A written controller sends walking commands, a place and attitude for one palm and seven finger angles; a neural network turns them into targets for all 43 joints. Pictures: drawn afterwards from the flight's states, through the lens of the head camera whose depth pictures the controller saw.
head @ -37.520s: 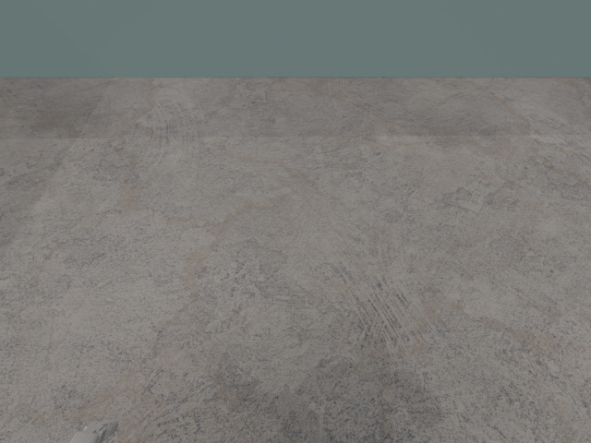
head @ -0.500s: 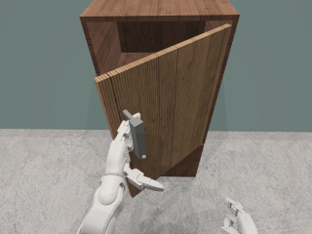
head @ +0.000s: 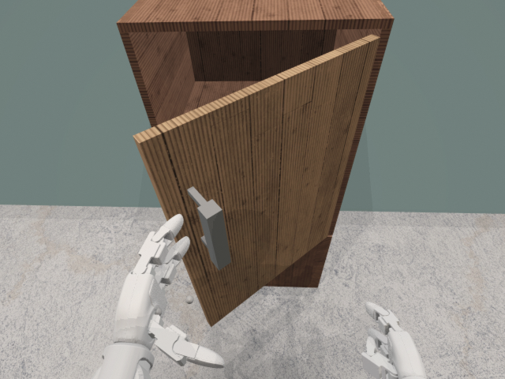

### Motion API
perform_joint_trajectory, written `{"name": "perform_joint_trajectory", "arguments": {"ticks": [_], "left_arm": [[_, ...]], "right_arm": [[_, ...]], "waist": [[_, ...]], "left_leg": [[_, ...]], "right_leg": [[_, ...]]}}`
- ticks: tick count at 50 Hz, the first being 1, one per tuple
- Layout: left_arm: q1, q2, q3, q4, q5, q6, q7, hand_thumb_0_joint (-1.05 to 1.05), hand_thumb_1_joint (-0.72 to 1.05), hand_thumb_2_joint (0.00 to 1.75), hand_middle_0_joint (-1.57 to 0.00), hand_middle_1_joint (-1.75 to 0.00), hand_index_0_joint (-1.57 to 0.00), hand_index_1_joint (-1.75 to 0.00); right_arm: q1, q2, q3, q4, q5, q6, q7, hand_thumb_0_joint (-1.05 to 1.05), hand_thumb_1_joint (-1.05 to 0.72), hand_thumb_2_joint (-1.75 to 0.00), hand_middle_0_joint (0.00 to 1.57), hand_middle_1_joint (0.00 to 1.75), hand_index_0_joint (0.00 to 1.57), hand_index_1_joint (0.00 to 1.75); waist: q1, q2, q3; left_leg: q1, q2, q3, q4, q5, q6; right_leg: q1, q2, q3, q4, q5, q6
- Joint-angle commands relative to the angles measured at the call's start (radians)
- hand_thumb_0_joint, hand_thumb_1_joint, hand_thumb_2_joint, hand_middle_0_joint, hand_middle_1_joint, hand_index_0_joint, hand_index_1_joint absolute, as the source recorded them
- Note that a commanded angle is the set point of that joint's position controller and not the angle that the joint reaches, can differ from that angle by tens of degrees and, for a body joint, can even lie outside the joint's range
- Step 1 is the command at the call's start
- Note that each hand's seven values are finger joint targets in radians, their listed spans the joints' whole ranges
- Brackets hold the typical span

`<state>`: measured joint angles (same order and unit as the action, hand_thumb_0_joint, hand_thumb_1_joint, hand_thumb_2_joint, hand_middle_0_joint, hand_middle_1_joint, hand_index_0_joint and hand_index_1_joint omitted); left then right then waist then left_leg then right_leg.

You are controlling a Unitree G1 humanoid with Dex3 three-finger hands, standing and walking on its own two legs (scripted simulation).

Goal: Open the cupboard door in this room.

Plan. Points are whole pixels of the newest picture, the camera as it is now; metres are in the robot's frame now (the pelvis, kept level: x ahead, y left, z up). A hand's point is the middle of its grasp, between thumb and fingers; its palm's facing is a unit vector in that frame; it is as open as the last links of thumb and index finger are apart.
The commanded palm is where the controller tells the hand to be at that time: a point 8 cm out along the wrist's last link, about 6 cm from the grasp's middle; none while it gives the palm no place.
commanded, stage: slide the hand sideways off the handle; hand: left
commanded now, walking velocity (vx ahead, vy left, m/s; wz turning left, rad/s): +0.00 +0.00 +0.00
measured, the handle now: (208, 228) +0.31 +0.09 +0.10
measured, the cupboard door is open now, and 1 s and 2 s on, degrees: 41 41 41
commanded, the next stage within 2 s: draw the hand back to the body in 0.30 s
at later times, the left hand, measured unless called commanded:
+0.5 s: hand (155, 321) +0.18 +0.14 +0.10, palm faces -0.02 -1.00 -0.03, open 16.3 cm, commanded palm +0.15 +0.20 +0.11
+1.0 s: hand (85, 309) +0.17 +0.20 +0.14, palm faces +0.14 -0.97 -0.22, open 15.7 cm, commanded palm +0.14 +0.26 +0.15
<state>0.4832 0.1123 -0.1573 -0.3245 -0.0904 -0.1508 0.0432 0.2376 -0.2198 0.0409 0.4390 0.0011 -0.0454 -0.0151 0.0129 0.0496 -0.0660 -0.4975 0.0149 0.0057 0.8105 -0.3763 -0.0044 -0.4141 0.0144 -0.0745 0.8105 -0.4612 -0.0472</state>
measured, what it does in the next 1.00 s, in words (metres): stands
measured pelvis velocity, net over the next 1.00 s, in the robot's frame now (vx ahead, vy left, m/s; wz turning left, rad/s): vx -0.01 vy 0.02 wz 0.01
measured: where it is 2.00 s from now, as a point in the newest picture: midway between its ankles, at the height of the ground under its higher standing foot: outside the picture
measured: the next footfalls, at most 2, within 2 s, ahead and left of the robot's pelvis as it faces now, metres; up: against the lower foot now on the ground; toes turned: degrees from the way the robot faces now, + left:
none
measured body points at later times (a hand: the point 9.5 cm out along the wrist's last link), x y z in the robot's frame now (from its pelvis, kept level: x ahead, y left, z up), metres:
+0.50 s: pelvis -0.01 +0.00 -0.01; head +0.00 -0.02 +0.44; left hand +0.17 +0.19 +0.10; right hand +0.18 -0.22 -0.08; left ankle +0.02 +0.12 -0.70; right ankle -0.02 -0.09 -0.70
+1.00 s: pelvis -0.01 +0.02 +0.01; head -0.02 +0.01 +0.46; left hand +0.16 +0.25 +0.15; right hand +0.19 -0.19 -0.05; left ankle +0.02 +0.12 -0.70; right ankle -0.02 -0.09 -0.70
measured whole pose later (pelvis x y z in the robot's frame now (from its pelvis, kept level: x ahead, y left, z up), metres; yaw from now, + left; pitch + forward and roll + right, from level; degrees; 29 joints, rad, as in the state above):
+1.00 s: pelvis -0.01 +0.02 +0.01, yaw +1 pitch +0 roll -2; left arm 0.57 0.28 0.11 -0.49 -0.15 -0.04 -0.03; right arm 0.24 -0.23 0.06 0.52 0.03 -0.17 -0.10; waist 0.05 0.06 -0.06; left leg -0.41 0.01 0.00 0.75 -0.35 0.02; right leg -0.30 0.01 -0.08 0.69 -0.40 -0.02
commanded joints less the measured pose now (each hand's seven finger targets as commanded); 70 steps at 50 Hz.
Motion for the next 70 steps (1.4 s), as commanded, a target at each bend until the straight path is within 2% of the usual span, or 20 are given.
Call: {"name": "perform_joint_trajectory", "arguments": {"ticks": [1, 6, 10, 17, 19, 24, 25, 29, 31, 34, 39, 40, 45, 46, 47, 48, 50, 56, 64, 70], "left_arm": [[-0.023, 0.063, 0.096, -0.253, -0.026, -0.091, -0.037, 0.0, -0.5, 0.3, -0.15, -0.3, -0.15, -0.3], [0.066, 0.101, 0.181, -0.246, -0.078, -0.101, -0.098, 0.0, -0.5, 0.3, -0.15, -0.3, -0.15, -0.3], [0.126, 0.11, 0.203, -0.265, -0.114, -0.122, -0.15, 0.0, -0.5, 0.3, -0.15, -0.3, -0.15, -0.3], [0.053, 0.118, 0.187, -0.262, -0.142, -0.166, -0.196, 0.0, -0.5, 0.3, -0.15, -0.3, -0.15, -0.3], [0.032, 0.125, 0.182, -0.264, -0.132, -0.169, -0.187, 0.0, -0.5, 0.3, -0.15, -0.3, -0.15, -0.3], [0.03, 0.19, 0.262, -0.282, -0.123, -0.13, -0.148, 0.0, -0.5, 0.3, -0.15, -0.3, -0.15, -0.3], [0.054, 0.175, 0.267, -0.267, -0.127, -0.113, -0.147, 0.0, -0.5, 0.3, -0.15, -0.3, -0.15, -0.3], [0.078, 0.146, 0.247, -0.293, -0.147, -0.066, -0.155, 0.0, -0.5, 0.3, -0.15, -0.3, -0.15, -0.3], [0.085, 0.167, 0.272, -0.302, -0.157, -0.045, -0.164, 0.0, -0.5, 0.3, -0.15, -0.3, -0.15, -0.3], [0.06, 0.194, 0.294, -0.311, -0.157, -0.02, -0.172, 0.0, -0.5, 0.3, -0.15, -0.3, -0.15, -0.3], [0.017, 0.214, 0.336, -0.344, -0.18, 0.0, -0.185, 0.0, -0.5, 0.3, -0.15, -0.3, -0.15, -0.3], [0.017, 0.21, 0.334, -0.357, -0.183, 0.0, -0.193, 0.0, -0.5, 0.3, -0.15, -0.3, -0.15, -0.3], [0.017, 0.224, 0.358, -0.363, -0.204, 0.027, -0.221, 0.0, -0.32, 0.37, -0.16, -0.3, -0.16, -0.3], [-0.02, 0.375, 0.389, -0.441, -0.05, 0.022, -0.088, 0.0, -0.29, 0.39, -0.16, -0.3, -0.16, -0.3], [0.034, 0.294, 0.355, -0.408, -0.035, 0.038, -0.033, 0.0, -0.26, 0.4, -0.16, -0.3, -0.16, -0.3], [0.057, 0.257, 0.326, -0.368, -0.015, 0.05, -0.003, 0.0, -0.22, 0.42, -0.16, -0.3, -0.16, -0.3], [0.045, 0.275, 0.338, -0.366, 0.008, 0.053, 0.033, 0.0, -0.15, 0.45, -0.16, -0.3, -0.16, -0.3], [-0.009, 0.307, 0.38, -0.36, 0.037, 0.035, 0.079, 0.0, 0.06, 0.54, -0.17, -0.3, -0.17, -0.3], [-0.026, 0.352, 0.462, -0.323, 0.042, 0.027, 0.094, 0.0, 0.34, 0.66, -0.18, -0.3, -0.18, -0.3], [-0.034, 0.364, 0.516, -0.314, 0.034, 0.023, 0.093, 0.0, 0.55, 0.75, -0.19, -0.3, -0.19, -0.3]], "right_arm": [[-0.065, -0.089, -0.043, -0.168, 0.006, -0.072, -0.014, 0.0, -0.9, -0.9, 0.2, 0.3, 0.2, 0.3], [-0.063, -0.088, -0.045, -0.162, 0.015, -0.087, -0.028, 0.0, -0.9, -0.9, 0.2, 0.3, 0.2, 0.3], [-0.065, -0.092, -0.05, -0.162, 0.023, -0.099, -0.032, 0.0, -0.9, -0.9, 0.2, 0.3, 0.2, 0.3], [-0.056, -0.107, -0.056, -0.152, 0.027, -0.138, -0.045, 0.0, -0.9, -0.9, 0.2, 0.3, 0.2, 0.3], [-0.061, -0.109, -0.057, -0.152, 0.029, -0.15, -0.048, 0.0, -0.9, -0.9, 0.2, 0.3, 0.2, 0.3], [-0.07, -0.1, -0.053, -0.149, 0.033, -0.158, -0.056, 0.0, -0.9, -0.9, 0.2, 0.3, 0.2, 0.3], [-0.077, -0.093, -0.05, -0.15, 0.036, -0.157, -0.056, 0.0, -0.9, -0.9, 0.2, 0.3, 0.2, 0.3], [-0.091, -0.095, -0.042, -0.153, 0.041, -0.167, -0.054, 0.0, -0.9, -0.9, 0.2, 0.3, 0.2, 0.3], [-0.09, -0.098, -0.042, -0.146, 0.043, -0.169, -0.056, 0.0, -0.9, -0.9, 0.2, 0.3, 0.2, 0.3], [-0.096, -0.104, -0.039, -0.135, 0.043, -0.174, -0.059, 0.0, -0.9, -0.9, 0.2, 0.3, 0.2, 0.3], [-0.094, -0.108, -0.035, -0.122, 0.043, -0.187, -0.067, 0.0, -0.9, -0.9, 0.2, 0.3, 0.2, 0.3], [-0.099, -0.109, -0.034, -0.123, 0.046, -0.193, -0.068, 0.0, -0.9, -0.9, 0.2, 0.3, 0.2, 0.3], [-0.104, -0.113, -0.029, -0.105, 0.05, -0.207, -0.069, 0.0, -0.9, -0.9, 0.2, 0.3, 0.2, 0.3], [-0.117, -0.107, -0.029, -0.107, 0.034, -0.19, -0.09, 0.0, -0.9, -0.9, 0.2, 0.3, 0.2, 0.3], [-0.111, -0.088, -0.021, -0.101, 0.024, -0.182, -0.097, 0.0, -0.9, -0.9, 0.2, 0.3, 0.2, 0.3], [-0.105, -0.086, -0.016, -0.085, 0.02, -0.171, -0.096, 0.0, -0.9, -0.9, 0.2, 0.3, 0.2, 0.3], [-0.128, -0.094, -0.019, -0.077, 0.017, -0.157, -0.096, 0.0, -0.9, -0.9, 0.2, 0.3, 0.2, 0.3], [-0.153, -0.1, -0.019, -0.04, 0.005, -0.145, -0.096, 0.0, -0.9, -0.9, 0.2, 0.3, 0.2, 0.3], [-0.172, -0.112, -0.03, -0.002, -0.001, -0.135, -0.083, 0.0, -0.9, -0.9, 0.2, 0.3, 0.2, 0.3], [-0.176, -0.11, -0.039, 0.01, -0.002, -0.115, -0.075, 0.0, -0.9, -0.9, 0.2, 0.3, 0.2, 0.3]], "waist": [[-0.002, -0.093, -0.148], [0.007, -0.1, -0.149], [0.003, -0.096, -0.141], [-0.025, -0.093, -0.085], [-0.017, -0.066, -0.088], [0.018, -0.047, -0.138], [0.023, -0.049, -0.123], [0.027, -0.041, -0.119], [0.025, -0.063, -0.104], [0.023, -0.044, -0.065], [0.022, -0.047, -0.073], [0.023, -0.02, -0.076], [0.029, -0.009, -0.082], [0.06, 0.007, -0.048], [0.041, 0.01, -0.007], [0.033, -0.004, 0.021], [0.034, -0.033, 0.022], [0.037, 0.035, 0.014], [0.051, -0.011, 0.019], [0.055, -0.003, 0.006]], "left_leg": [[0.103, -0.031, -0.02, -0.063, 0.198, 0.036], [0.066, -0.036, -0.018, -0.042, 0.201, 0.03], [0.042, -0.04, -0.021, -0.027, 0.204, 0.031], [0.012, -0.038, -0.037, -0.004, 0.12, 0.032], [0.015, -0.037, -0.038, -0.004, 0.105, 0.033], [0.041, -0.034, -0.037, -0.033, 0.109, 0.036], [0.042, -0.032, -0.034, -0.042, 0.111, 0.034], [0.074, -0.028, -0.04, -0.079, 0.135, 0.035], [0.077, -0.026, -0.04, -0.087, 0.137, 0.035], [0.086, -0.023, -0.046, -0.104, 0.123, 0.036], [0.114, -0.023, -0.052, -0.123, 0.118, 0.033], [0.128, -0.024, -0.051, -0.126, 0.125, 0.033], [0.158, -0.023, -0.062, -0.152, 0.156, 0.032], [0.168, -0.018, -0.044, -0.187, 0.144, 0.031], [0.189, -0.021, -0.039, -0.198, 0.124, 0.029], [0.205, -0.016, -0.042, -0.212, 0.119, 0.029], [0.237, -0.008, -0.044, -0.247, 0.121, 0.031], [0.332, -0.003, -0.045, -0.345, 0.162, 0.029], [0.379, 0.008, -0.049, -0.424, 0.253, 0.022], [0.412, 0.008, -0.035, -0.436, 0.335, 0.02]], "right_leg": [[-0.001, -0.009, 0.061, -0.133, 0.399, 0.044], [0.026, -0.025, 0.088, -0.136, 0.474, 0.063], [0.024, -0.032, 0.096, -0.13, 0.509, 0.073], [-0.076, -0.027, 0.104, -0.15, 0.3, 0.066], [-0.087, -0.023, 0.104, -0.153, 0.224, 0.053], [-0.05, -0.015, 0.09, -0.156, 0.185, 0.04], [-0.045, -0.014, 0.083, -0.159, 0.192, 0.04], [-0.025, -0.001, 0.045, -0.157, 0.236, 0.039], [-0.025, 0.001, 0.041, -0.165, 0.248, 0.043], [-0.034, 0.007, 0.033, -0.179, 0.213, 0.038], [-0.017, 0.009, 0.027, -0.199, 0.196, 0.037], [-0.021, 0.009, 0.027, -0.2, 0.206, 0.037], [0.012, 0.012, 0.008, -0.204, 0.249, 0.033], [0.037, -0.013, 0.074, -0.284, 0.231, 0.02], [0.021, -0.02, 0.068, -0.314, 0.192, 0.021], [0.025, -0.021, 0.055, -0.326, 0.18, 0.024], [0.056, -0.019, 0.05, -0.352, 0.168, 0.027], [0.155, -0.019, 0.043, -0.404, 0.207, 0.024], [0.255, -0.012, 0.036, -0.442, 0.283, 0.021], [0.295, -0.013, 0.039, -0.455, 0.36, 0.022]]}}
